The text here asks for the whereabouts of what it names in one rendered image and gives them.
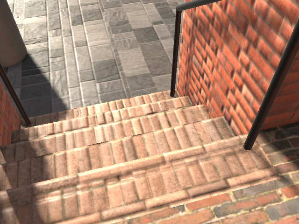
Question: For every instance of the stairs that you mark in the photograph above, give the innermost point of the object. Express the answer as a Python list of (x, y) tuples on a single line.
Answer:
[(85, 138)]

